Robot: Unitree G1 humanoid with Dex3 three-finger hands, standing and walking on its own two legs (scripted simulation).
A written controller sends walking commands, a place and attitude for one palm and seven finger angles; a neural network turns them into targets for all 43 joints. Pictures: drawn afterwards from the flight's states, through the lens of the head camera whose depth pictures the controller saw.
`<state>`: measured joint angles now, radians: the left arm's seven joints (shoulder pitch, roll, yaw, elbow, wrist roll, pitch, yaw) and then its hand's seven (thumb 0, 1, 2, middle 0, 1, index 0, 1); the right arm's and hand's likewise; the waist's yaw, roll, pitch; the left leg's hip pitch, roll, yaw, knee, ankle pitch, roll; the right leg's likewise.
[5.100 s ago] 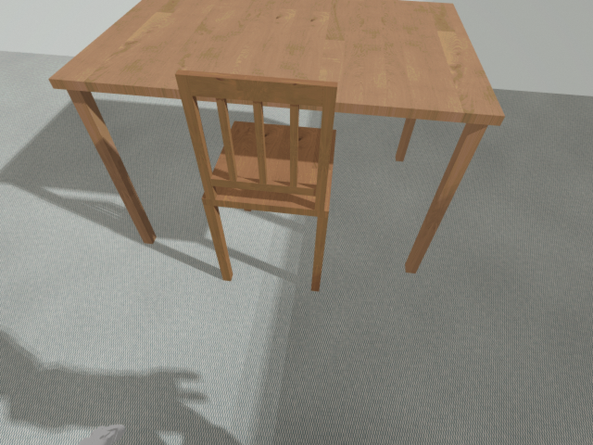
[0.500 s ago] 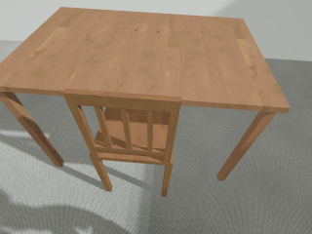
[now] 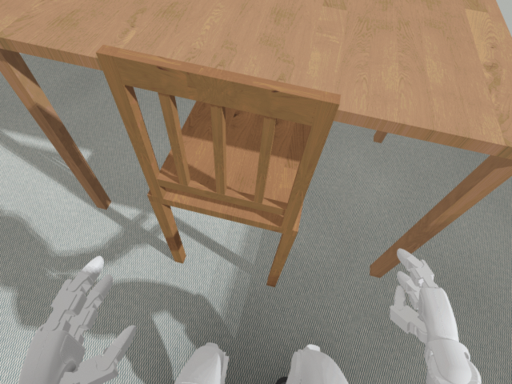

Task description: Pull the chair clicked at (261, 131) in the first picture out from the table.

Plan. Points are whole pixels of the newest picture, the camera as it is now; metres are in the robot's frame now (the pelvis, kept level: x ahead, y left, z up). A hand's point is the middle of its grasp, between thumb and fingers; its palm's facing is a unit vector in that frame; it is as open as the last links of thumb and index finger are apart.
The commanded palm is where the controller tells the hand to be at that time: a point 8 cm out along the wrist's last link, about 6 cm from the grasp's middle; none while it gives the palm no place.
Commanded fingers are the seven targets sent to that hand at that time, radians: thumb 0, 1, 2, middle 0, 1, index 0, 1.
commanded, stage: raise the hand toward the chair's back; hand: left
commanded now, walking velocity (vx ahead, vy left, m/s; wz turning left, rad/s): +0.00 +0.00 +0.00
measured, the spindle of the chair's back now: (220, 153) +0.50 +0.14 +0.00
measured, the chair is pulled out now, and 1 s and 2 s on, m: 0.00 0.00 0.00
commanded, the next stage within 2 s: aim the fingers beside a spindle in 1.56 s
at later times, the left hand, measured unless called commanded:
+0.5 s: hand (116, 306) +0.20 +0.21 +0.04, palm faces -0.06 -1.00 -0.05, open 14.6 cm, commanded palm +0.18 +0.27 +0.05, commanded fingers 0.00 -0.34 0.37 -0.08 -0.11 -0.08 -0.11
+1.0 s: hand (101, 264) +0.24 +0.24 +0.07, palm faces -0.06 -1.00 -0.07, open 16.9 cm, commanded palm +0.22 +0.29 +0.06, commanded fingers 0.00 -0.50 0.30 -0.06 -0.08 -0.06 -0.08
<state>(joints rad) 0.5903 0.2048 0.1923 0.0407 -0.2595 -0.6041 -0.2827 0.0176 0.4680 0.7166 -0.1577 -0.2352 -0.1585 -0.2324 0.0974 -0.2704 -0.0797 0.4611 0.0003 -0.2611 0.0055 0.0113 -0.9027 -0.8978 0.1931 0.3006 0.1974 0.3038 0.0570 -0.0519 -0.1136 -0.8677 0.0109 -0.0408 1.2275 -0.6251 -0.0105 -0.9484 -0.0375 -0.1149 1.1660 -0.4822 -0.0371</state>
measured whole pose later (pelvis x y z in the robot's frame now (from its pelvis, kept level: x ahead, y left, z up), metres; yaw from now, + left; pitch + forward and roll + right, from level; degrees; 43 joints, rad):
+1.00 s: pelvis +0.01 +0.04 +0.02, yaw +0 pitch +16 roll -3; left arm 0.33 0.29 0.23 0.00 -0.29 -0.39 -0.34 -0.01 -0.49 0.31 -0.06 -0.08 -0.06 -0.08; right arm 0.24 -0.23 0.03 0.50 0.02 -0.22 -0.03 0.01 -0.90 -0.90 0.20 0.30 0.20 0.30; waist -0.01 0.02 -0.13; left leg -0.84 -0.01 -0.03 1.15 -0.59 0.04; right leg -0.89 -0.05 -0.10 1.05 -0.42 0.01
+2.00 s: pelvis +0.00 +0.02 +0.01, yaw +0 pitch +18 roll -2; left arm 0.17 0.25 0.17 0.12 -0.26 -0.41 -0.30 -0.01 -0.50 0.30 -0.06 -0.08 -0.06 -0.08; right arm 0.24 -0.25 0.02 0.52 0.02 -0.21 -0.03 0.01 -0.90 -0.90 0.20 0.30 0.20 0.30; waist -0.03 0.02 -0.13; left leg -0.88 -0.01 -0.02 1.16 -0.58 0.02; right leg -0.95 -0.05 -0.10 1.08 -0.43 0.00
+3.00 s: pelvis +0.00 +0.02 -0.01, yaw -1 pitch +23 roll -1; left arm -0.16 0.18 0.07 0.36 -0.14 -0.45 -0.11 -0.01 -0.50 0.30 -0.06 -0.08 -0.06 -0.08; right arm 0.21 -0.24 0.00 0.54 0.00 -0.08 0.01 0.01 -0.90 -0.90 0.20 0.30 0.20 0.30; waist -0.05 0.02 -0.15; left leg -1.05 -0.01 -0.01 1.27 -0.62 0.02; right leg -1.14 -0.05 -0.07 1.21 -0.47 -0.01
